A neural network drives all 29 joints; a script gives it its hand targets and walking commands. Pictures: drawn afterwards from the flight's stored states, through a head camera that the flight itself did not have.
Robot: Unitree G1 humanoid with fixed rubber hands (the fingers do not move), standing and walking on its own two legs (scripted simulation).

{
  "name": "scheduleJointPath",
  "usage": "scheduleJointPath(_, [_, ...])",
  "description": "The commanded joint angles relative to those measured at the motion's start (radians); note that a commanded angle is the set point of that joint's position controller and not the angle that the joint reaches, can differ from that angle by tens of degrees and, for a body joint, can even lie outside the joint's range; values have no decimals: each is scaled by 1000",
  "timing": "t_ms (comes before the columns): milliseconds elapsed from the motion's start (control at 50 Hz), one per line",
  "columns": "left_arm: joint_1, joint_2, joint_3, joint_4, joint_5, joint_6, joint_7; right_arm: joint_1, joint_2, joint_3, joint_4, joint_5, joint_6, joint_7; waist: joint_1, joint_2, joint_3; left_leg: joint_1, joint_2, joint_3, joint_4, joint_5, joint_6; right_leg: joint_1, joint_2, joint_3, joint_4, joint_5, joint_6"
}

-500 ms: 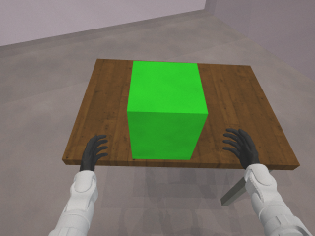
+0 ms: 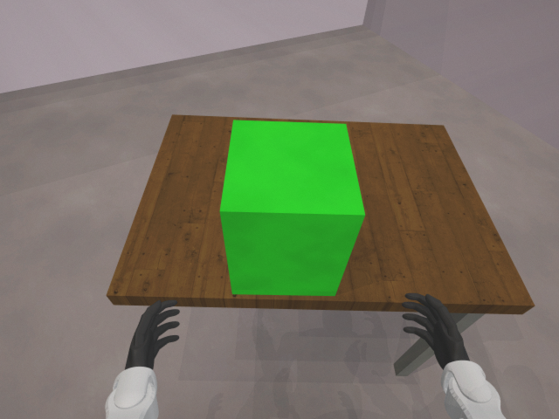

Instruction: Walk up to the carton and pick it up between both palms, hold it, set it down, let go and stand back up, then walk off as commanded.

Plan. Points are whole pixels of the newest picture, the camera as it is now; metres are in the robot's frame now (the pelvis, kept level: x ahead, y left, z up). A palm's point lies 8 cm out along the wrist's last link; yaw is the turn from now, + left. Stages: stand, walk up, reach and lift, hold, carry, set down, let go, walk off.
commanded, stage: set down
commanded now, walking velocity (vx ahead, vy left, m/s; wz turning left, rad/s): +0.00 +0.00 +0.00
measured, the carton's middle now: (286, 212) +0.47 +0.03 -0.01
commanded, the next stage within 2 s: let go in 0.46 s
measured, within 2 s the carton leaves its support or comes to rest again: neither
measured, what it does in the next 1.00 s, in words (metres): stands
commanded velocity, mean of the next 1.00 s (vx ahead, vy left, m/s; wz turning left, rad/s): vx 0.00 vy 0.00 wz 0.00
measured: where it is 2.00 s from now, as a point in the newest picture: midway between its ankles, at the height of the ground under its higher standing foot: outside the picture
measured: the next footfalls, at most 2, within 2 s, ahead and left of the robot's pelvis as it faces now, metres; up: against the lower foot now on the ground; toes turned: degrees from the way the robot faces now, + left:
none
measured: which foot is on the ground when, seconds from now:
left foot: down 0.00-1.00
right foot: down 0.00-1.00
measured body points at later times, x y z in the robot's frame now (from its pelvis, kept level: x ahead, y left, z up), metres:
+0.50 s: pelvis +0.00 +0.01 +0.00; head +0.00 +0.02 +0.45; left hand +0.18 +0.25 -0.07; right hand +0.24 -0.21 -0.06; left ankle +0.04 +0.15 -0.74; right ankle -0.03 -0.12 -0.74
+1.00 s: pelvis +0.01 +0.01 +0.00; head +0.02 +0.02 +0.45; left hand +0.17 +0.25 -0.09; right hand +0.21 -0.23 -0.08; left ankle +0.04 +0.15 -0.74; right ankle -0.03 -0.12 -0.74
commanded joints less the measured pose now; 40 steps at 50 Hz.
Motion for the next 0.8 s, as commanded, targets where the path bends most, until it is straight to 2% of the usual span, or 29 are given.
scheduleJointPath(0, [-149, 136, -40, -282, -16, 3, -24, -54, -8, -68, -204, -82, 0, -13, -15, -46, -166, 404, -124, -7, 35, 73, 49, -70, 20, -7, -91, 138, 1])
scheduleJointPath(20, [-107, 109, -48, -228, -19, 18, -28, -60, 0, -68, -175, -101, 7, -19, -20, -59, -127, 403, -124, -14, 30, 76, 46, -76, 25, -23, -95, 151, 2])
scheduleJointPath(40, [-92, 118, -43, -257, -3, 18, -33, -35, -5, -62, -202, -90, 10, -15, -8, -32, -158, 425, -129, -12, 26, 96, 48, -37, 20, -13, -92, 206, -2])
scheduleJointPath(60, [-46, 105, -45, -188, 16, 46, -48, 4, 16, -53, -128, -110, 26, -26, -20, -52, -132, 421, -132, -12, 21, 96, 47, -27, 14, -19, -98, 213, 4])
scheduleJointPath(80, [-50, 107, -41, -256, 35, 47, -42, -3, -13, -59, -140, -95, 23, -22, 0, -21, -141, 433, -129, -15, 20, 122, 46, 6, 11, -6, -85, 268, 8])
scheduleJointPath(100, [-28, 109, -56, -237, 19, 58, -50, 13, 3, -48, -138, -96, 23, -29, -23, -41, -116, 429, -135, -14, 18, 97, 49, 2, 17, -12, -92, 262, 6])
scheduleJointPath(120, [-30, 97, -63, -263, 22, 67, -49, 2, -5, -65, -156, -98, 33, -26, -17, -21, -129, 444, -129, -20, 16, 92, 49, -2, 19, -21, -96, 227, 4])
scheduleJointPath(160, [-22, 91, -68, -288, 17, 92, -47, -3, -9, -82, -178, -118, 48, -30, -15, -52, -104, 475, -122, -23, 12, 118, 45, -45, 29, -41, -118, 164, 5])
scheduleJointPath(200, [-37, 105, -72, -203, 38, 135, -64, 3, 26, -78, -105, -138, 89, -38, -28, -13, -3, 458, -128, -10, 2, 60, 41, -80, 13, -20, -142, 90, -5])
scheduleJointPath(260, [-38, 92, -73, -286, 29, 165, -51, 1, 12, -100, -162, -158, 105, -39, -18, 0, -20, 477, -116, -16, 4, 75, 35, -79, 27, -41, -148, 46, -18])
scheduleJointPath(300, [-30, 124, -70, -256, 40, 193, -67, 21, 31, -104, -109, -191, 134, -52, -24, -33, -10, 499, -128, -6, 8, 55, 42, -77, 8, -33, -158, 64, -4])
scheduleJointPath(320, [8, 115, -77, -270, 42, 196, -64, 51, 28, -113, -127, -193, 132, -52, -37, -8, -38, 496, -119, -9, 4, 93, 31, -45, 18, -45, -148, 103, -12])
scheduleJointPath(340, [26, 122, -70, -211, 38, 207, -77, 30, 43, -110, -103, -205, 139, -61, -25, -54, 3, 487, -134, 1, 6, 57, 34, -66, 13, -38, -162, 94, -1])
scheduleJointPath(360, [-6, 131, -75, -332, 38, 204, -59, 25, 13, -146, -183, -197, 129, -49, -29, 3, -73, 508, -116, -9, 14, 74, 32, -56, 18, -56, -140, 84, -10])
scheduleJointPath(380, [19, 117, -70, -257, 50, 224, -66, 42, 32, -134, -104, -217, 144, -55, -34, -13, -22, 512, -127, 2, 11, 78, 24, -53, 18, -51, -158, 81, -8])
scheduleJointPath(400, [7, 131, -72, -322, 41, 208, -62, 38, 23, -144, -154, -212, 129, -50, -32, -1, -57, 517, -122, -2, 14, 97, 24, -61, 20, -51, -149, 104, -7])
scheduleJointPath(420, [17, 135, -82, -316, 43, 218, -64, 55, 22, -152, -140, -211, 136, -50, -44, -6, -51, 524, -122, 1, 16, 94, 22, -69, 24, -50, -150, 99, -4])
scheduleJointPath(440, [5, 137, -87, -348, 37, 215, -55, 56, 34, -157, -146, -214, 138, -43, -40, 26, -61, 515, -119, 0, 12, 90, 17, -80, 22, -59, -146, 79, -8])
scheduleJointPath(460, [36, 134, -91, -248, 57, 243, -73, 72, 47, -140, -80, -241, 161, -55, -52, -13, 16, 510, -132, 9, 3, 49, 19, -75, 19, -54, -169, 42, -5])
scheduleJointPath(480, [7, 156, -78, -293, 55, 236, -68, 54, 46, -146, -123, -237, 156, -52, -40, -8, -24, 507, -134, 11, 11, 39, 31, -75, 15, -50, -158, 41, -1])
scheduleJointPath(500, [30, 143, -93, -245, 50, 255, -74, 74, 55, -152, -89, -242, 168, -56, -44, -8, 11, 474, -120, 5, -1, 23, 31, -68, 16, -48, -158, 28, -11])
scheduleJointPath(540, [38, 151, -84, -279, 53, 248, -70, 71, 51, -154, -127, -239, 159, -52, -37, -15, -23, 482, -123, 8, 13, 50, 39, -82, 10, -39, -149, 88, -6])
scheduleJointPath(560, [68, 140, -89, -192, 59, 275, -87, 123, 68, -126, -42, -261, 176, -61, -66, -20, 1, 501, -130, 13, 11, 58, 31, -50, 10, -40, -163, 110, 0])
scheduleJointPath(580, [65, 139, -87, -241, 67, 277, -82, 122, 49, -147, -64, -254, 173, -57, -58, 30, -20, 506, -121, 9, 6, 87, 23, -50, 16, -53, -146, 112, -8])
scheduleJointPath(640, [87, 151, -84, -266, 72, 284, -82, 140, 33, -165, -142, -259, 158, -57, -65, 9, -38, 500, -122, 5, 23, 105, 23, -53, 21, -55, -141, 132, 0])
scheduleJointPath(700, [69, 167, -75, -246, 77, 303, -92, 137, 62, -162, -87, -287, 165, -66, -77, 15, -5, 483, -122, 13, 21, 54, 25, -61, 15, -59, -142, 78, 5])
scheduleJointPath(720, [57, 166, -79, -291, 79, 295, -78, 144, 52, -165, -130, -273, 153, -59, -65, 53, -37, 478, -116, 10, 22, 80, 17, -46, 23, -63, -135, 80, -5])
scheduleJointPath(760, [68, 173, -88, -242, 80, 305, -88, 144, 60, -164, -99, -287, 159, -62, -67, 9, -21, 483, -112, 10, 31, 73, 20, -73, 16, -61, -135, 99, -7])
scheduleJointPath(780, [58, 166, -94, -251, 76, 301, -83, 143, 68, -166, -106, -284, 151, -64, -70, 34, -22, 482, -110, 12, 31, 84, 18, -71, 15, -64, -131, 105, -10])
